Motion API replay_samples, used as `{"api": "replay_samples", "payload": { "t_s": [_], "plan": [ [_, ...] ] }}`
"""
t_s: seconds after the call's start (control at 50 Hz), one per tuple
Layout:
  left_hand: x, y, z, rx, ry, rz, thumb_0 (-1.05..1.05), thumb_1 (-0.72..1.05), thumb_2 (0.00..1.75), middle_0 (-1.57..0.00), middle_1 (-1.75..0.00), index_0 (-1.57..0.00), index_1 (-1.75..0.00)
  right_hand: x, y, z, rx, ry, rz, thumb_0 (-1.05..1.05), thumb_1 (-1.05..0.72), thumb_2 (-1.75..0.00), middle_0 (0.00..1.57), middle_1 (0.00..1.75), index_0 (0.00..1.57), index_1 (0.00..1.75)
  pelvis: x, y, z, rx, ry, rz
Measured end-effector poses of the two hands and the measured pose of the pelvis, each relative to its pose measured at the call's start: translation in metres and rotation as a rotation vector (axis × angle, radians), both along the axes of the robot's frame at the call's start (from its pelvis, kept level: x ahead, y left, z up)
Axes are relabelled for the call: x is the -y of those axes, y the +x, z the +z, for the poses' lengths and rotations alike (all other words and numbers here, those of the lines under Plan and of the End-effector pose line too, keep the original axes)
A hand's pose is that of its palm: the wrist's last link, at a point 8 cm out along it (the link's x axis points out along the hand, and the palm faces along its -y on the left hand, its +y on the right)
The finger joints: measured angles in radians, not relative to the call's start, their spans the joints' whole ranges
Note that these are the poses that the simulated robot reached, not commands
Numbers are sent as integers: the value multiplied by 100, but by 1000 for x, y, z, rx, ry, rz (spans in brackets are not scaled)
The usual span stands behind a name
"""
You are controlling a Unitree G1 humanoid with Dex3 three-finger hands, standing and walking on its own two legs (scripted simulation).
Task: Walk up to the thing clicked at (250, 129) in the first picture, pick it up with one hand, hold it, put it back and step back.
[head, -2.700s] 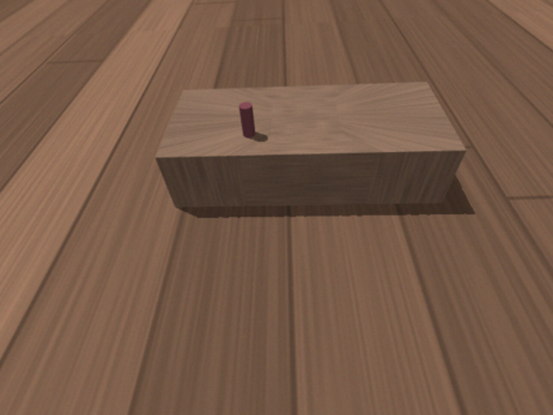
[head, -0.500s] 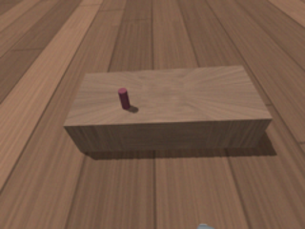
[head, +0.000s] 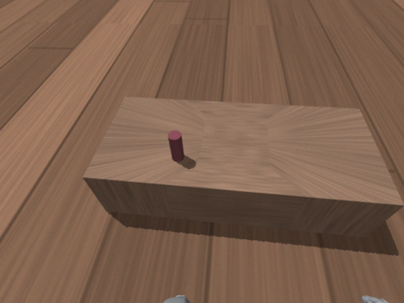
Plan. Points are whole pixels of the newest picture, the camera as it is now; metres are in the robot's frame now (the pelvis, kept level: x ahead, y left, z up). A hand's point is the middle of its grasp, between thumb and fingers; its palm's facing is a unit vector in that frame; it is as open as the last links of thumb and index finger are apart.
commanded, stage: walk up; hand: left
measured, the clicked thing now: (176, 146) +0.80 +0.21 -0.35
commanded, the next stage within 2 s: none
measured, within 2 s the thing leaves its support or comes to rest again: neither
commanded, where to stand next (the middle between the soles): +0.31 +0.02 m, yaw -2 degrees
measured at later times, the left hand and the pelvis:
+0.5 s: hand (106, 269) +0.21 +0.27 -0.11, palm faces -0.02 -0.90 -0.45, open 7.4 cm; pelvis +0.16 -0.02 +0.01, yaw -1 degrees
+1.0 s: hand (113, 232) +0.31 +0.30 -0.16, palm faces -0.07 -0.93 -0.36, open 7.4 cm; pelvis +0.25 +0.03 +0.00, yaw -3 degrees
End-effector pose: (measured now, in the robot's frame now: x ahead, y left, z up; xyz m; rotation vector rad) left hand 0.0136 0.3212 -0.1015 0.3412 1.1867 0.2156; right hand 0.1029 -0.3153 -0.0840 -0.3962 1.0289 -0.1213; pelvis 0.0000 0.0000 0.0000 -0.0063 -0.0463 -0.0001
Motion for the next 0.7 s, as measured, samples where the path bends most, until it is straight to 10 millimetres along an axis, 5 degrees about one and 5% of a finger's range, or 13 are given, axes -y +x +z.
{"api": "replay_samples", "payload": {
  "t_s": [0.2,0.36,0.44,0.58,0.7],
  "plan": [
    [-4,91,7,7,-26,-51,0,90,90,-21,-30,-20,-30,-7,29,17,-1,-9,-67,0,-90,-90,20,30,20,30,-6,61,14,6,11,-17],
    [8,157,23,30,45,-83,0,90,90,-21,-30,-20,-30,22,45,-12,-95,25,-116,0,-90,-90,20,30,20,31,14,118,6,-1,19,-24],
    [13,177,28,69,79,-55,0,90,90,-21,-30,-20,-30,27,72,-28,-142,34,-114,1,-90,-90,20,30,20,30,21,142,2,8,1,-23],
    [9,196,42,43,81,-27,0,90,90,-21,-30,-20,-30,14,134,-20,-126,62,-68,1,-91,-90,20,30,20,30,13,179,14,1,-4,-18],
    [-14,220,24,-2,65,-24,0,90,90,-21,-30,-20,-30,-6,183,-13,-97,22,-65,0,-91,-90,20,30,20,30,-8,212,9,-3,-7,-21]
  ]
}}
